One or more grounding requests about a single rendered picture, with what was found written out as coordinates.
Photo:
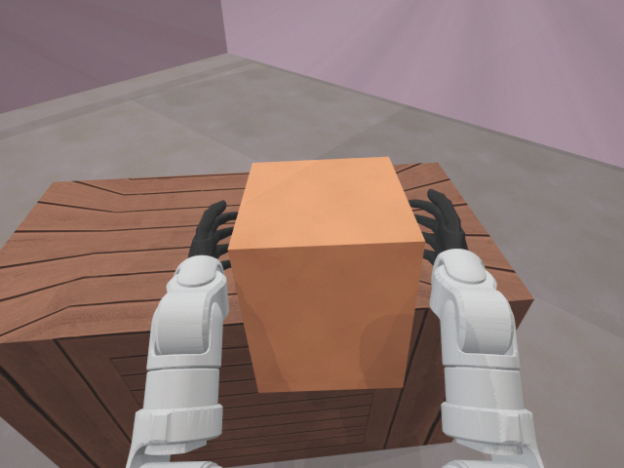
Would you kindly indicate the pedestal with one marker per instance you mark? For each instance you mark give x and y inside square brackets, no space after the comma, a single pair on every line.
[81,278]

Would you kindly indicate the left robot forearm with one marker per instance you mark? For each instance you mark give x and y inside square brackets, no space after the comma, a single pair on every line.
[180,409]

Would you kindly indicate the right robot forearm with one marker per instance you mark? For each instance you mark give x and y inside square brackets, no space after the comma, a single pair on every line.
[484,408]

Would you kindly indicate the robot right hand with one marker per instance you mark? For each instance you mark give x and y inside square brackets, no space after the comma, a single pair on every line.
[446,225]

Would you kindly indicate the robot left hand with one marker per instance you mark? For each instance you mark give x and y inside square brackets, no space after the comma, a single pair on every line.
[207,235]

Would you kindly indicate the carton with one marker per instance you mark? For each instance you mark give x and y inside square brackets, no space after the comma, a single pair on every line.
[326,257]

